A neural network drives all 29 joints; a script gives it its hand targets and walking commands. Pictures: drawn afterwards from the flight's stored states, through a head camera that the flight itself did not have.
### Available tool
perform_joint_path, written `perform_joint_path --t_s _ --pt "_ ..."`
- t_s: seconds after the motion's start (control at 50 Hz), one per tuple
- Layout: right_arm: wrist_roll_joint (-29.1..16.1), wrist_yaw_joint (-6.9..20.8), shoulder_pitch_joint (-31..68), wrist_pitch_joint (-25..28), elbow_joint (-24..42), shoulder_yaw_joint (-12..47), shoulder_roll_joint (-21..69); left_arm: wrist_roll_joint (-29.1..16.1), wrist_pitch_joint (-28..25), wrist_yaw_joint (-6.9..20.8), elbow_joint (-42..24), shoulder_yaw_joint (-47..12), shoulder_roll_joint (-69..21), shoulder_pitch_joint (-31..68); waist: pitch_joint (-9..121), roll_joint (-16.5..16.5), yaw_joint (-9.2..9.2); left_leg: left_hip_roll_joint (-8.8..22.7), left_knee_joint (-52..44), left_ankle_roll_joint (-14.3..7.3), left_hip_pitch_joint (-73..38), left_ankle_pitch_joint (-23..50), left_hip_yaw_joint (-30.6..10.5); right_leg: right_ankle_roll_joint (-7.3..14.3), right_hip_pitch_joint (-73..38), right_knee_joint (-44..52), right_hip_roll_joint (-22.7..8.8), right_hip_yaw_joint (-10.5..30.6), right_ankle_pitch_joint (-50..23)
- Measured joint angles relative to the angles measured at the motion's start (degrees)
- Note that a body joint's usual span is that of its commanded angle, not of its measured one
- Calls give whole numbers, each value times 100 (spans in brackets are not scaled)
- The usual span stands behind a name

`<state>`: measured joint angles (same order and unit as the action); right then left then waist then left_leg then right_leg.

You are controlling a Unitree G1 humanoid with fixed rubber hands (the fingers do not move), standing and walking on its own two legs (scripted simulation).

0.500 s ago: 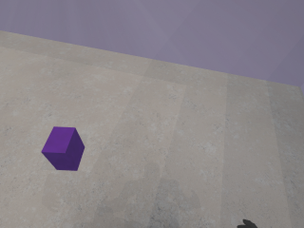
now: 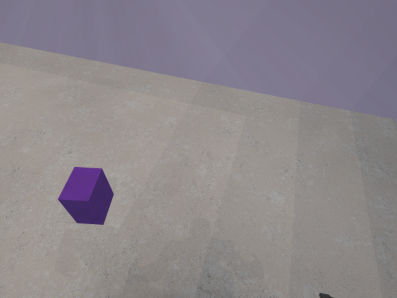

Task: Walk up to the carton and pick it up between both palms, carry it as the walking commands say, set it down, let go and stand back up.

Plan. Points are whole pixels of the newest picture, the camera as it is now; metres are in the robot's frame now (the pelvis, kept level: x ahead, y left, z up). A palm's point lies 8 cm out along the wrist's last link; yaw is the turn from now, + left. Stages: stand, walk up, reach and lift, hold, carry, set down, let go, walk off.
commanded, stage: walk up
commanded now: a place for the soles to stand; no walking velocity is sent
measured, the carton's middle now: (89, 196) +0.73 +0.56 -0.64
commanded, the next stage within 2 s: none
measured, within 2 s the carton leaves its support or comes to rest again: neither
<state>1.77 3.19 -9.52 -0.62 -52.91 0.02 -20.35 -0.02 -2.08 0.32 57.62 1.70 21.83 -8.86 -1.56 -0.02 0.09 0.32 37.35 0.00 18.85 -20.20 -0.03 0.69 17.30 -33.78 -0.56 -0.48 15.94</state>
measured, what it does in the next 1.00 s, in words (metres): steps to the left, turning left: left foot, then right foot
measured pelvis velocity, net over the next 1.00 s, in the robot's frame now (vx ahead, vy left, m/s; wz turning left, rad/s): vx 0.11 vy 0.12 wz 0.42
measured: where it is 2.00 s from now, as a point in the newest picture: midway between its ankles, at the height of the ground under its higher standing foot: outside the picture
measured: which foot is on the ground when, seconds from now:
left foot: up 0.00-0.24, down 0.26-0.70, up 0.72-1.00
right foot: down 0.00-0.24, up 0.26-0.68, down 0.70-1.00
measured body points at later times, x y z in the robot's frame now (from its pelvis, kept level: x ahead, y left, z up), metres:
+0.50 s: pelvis +0.06 +0.11 +0.00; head +0.09 +0.13 +0.45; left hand +0.09 +0.47 -0.10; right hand +0.16 -0.20 -0.10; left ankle +0.02 +0.20 -0.73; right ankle +0.11 -0.04 -0.67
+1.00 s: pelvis +0.11 +0.12 +0.00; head +0.13 +0.12 +0.45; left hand +0.06 +0.48 -0.08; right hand +0.28 -0.15 -0.12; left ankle +0.08 +0.26 -0.71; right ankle +0.20 +0.01 -0.73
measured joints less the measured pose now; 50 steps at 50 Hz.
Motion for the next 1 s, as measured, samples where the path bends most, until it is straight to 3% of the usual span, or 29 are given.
perform_joint_path --t_s 0.08,0.2,0.24,0.26,0.32,0.38,0.58,0.68,0.72,0.8,0.92,1.0 --pt "18 224 -179 -177 7 -3 -285 1 -114 -95 -235 291 188 -131 3 -22 -3 35 1132 0 481 -177 -8 2 -119 18 -312 -184 93" --pt "17 396 -284 -193 11 -6 -570 2 -143 -73 -464 501 471 -252 29 126 -8 280 1142 0 527 -183 -12 -149 -270 22 -671 -445 250" --pt "17 403 -400 -119 18 -6 -574 3 -144 -47 -593 521 565 -246 106 171 -14 295 665 0 430 -143 -19 -199 -263 -29 -768 -613 339" --pt "16 379 -458 -33 20 -13 -603 3 -142 -40 -664 520 607 -251 110 226 -20 297 325 -29 300 -106 -60 -177 -179 -312 -792 -663 493" --pt "17 257 -585 89 12 -11 -515 4 -57 -50 -689 437 599 -228 46 165 -22 129 354 -101 253 -10 -82 -114 444 -1989 -630 -236 1013" --pt "18 163 -693 130 16 -12 -509 3 -57 -1 -779 286 563 -229 -13 154 -13 50 -27 -171 63 118 -121 -108 882 -2300 -492 -188 1031" --pt "18 9 -1088 179 132 -10 -507 3 -55 6 -937 121 557 -32 -198 68 -8 -248 -236 -259 -367 -12 -332 -108 1165 -1833 -219 -186 985" --pt "-8 -25 -1102 161 254 -9 -504 2 -117 -16 -989 78 527 -11 -179 61 -1 -362 -187 -218 -364 -116 -340 79 903 -356 -112 -168 287" --pt "-34 -26 -1078 130 282 -9 -501 2 -171 -50 -962 92 518 -37 -238 73 0 -406 427 -216 -268 -343 -344 134 682 -109 -151 -161 -487" --pt "-35 74 -1057 65 291 -7 -506 2 -176 -49 -918 63 450 -177 -232 181 -3 -339 1603 -216 56 -439 -354 102 203 -73 -320 -405 -282" --pt "-35 238 -887 65 293 -9 -527 2 -178 35 -919 221 456 -456 -215 174 -9 -78 1473 -216 252 -395 -359 102 -116 37 -526 -603 -149" --pt "-36 239 -952 147 298 -11 -535 3 -162 129 -952 247 471 -484 -127 171 -16 -41 526 -215 130 -324 -364 63 -113 -43 -646 -812 21"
